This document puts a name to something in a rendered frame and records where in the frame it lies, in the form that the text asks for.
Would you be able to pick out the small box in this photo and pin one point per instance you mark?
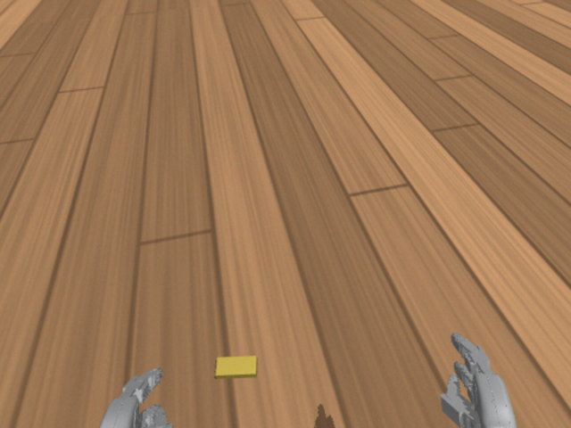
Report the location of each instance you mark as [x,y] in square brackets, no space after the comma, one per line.
[236,367]

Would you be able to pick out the right robot hand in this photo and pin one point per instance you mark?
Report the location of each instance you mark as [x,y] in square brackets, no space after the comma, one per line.
[486,391]

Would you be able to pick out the left robot hand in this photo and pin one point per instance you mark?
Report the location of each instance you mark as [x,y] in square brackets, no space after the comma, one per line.
[123,412]

